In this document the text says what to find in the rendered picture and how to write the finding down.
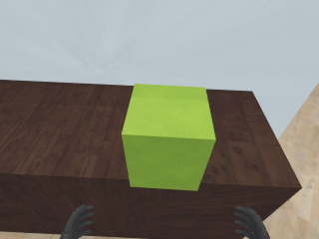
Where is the carton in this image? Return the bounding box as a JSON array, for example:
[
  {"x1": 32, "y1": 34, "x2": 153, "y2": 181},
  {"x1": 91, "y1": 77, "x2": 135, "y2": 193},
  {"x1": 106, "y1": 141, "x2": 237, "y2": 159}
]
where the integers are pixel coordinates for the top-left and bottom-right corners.
[{"x1": 122, "y1": 84, "x2": 216, "y2": 191}]

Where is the right robot hand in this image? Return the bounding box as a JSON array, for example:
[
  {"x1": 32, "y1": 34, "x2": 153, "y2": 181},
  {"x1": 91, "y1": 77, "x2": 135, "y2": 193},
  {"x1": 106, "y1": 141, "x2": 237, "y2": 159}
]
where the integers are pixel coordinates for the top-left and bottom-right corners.
[{"x1": 233, "y1": 206, "x2": 270, "y2": 239}]

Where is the pedestal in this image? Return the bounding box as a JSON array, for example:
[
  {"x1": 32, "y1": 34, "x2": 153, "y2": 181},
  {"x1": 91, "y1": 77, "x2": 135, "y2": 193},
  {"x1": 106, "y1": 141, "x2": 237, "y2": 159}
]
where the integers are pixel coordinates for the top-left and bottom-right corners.
[{"x1": 0, "y1": 80, "x2": 302, "y2": 239}]

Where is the left robot hand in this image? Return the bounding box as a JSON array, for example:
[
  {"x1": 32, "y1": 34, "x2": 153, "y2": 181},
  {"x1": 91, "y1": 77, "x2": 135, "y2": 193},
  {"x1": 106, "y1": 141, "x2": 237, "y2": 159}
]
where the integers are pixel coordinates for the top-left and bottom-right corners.
[{"x1": 60, "y1": 203, "x2": 95, "y2": 239}]

